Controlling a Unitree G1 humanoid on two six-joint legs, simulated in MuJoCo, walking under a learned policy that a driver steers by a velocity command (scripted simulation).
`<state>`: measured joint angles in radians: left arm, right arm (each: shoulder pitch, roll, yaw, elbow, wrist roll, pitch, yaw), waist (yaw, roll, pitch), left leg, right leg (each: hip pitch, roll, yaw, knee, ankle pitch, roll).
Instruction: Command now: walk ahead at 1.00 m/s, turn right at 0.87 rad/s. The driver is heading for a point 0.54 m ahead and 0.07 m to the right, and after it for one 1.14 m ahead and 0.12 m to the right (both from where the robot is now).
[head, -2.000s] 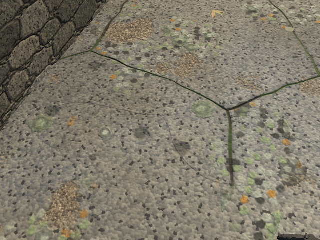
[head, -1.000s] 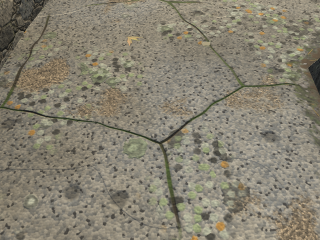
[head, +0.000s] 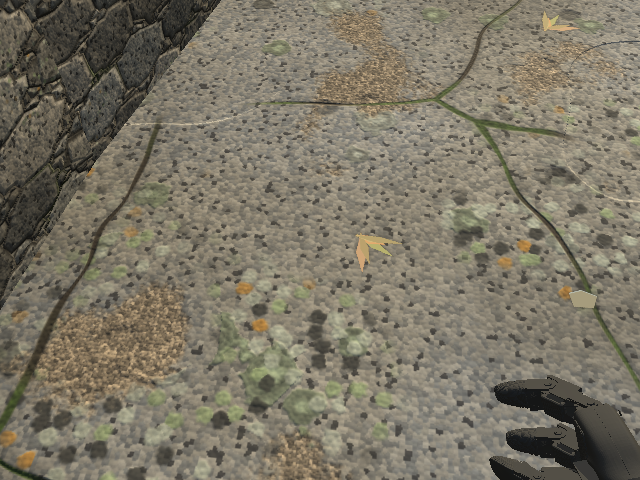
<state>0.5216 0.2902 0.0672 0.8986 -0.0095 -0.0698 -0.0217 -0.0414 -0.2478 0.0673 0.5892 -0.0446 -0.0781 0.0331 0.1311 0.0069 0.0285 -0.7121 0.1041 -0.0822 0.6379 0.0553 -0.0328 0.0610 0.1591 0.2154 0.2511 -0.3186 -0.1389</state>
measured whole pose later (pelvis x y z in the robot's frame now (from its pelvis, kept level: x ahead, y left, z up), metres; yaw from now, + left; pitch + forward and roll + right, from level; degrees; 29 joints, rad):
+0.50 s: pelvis +0.46 -0.02 -0.03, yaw -28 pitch +1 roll +2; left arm -0.08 0.32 0.01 0.59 0.04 -0.01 -0.09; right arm 0.53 -0.29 -0.03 0.92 -0.03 -0.09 -0.02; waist -0.08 -0.04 0.04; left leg 0.25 0.02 0.31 0.32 -0.46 -0.07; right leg -0.69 0.02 -0.14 0.74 -0.07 -0.18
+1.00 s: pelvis +0.91 -0.18 -0.03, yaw -16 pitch +0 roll -1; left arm 0.43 0.27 0.03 0.91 0.04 -0.07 0.03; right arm 0.14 -0.29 -0.02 0.76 -0.01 -0.04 0.06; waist -0.01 0.02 0.04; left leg -0.53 -0.05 0.14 0.63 -0.12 0.19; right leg 0.21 0.02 -0.27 0.58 -0.38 -0.01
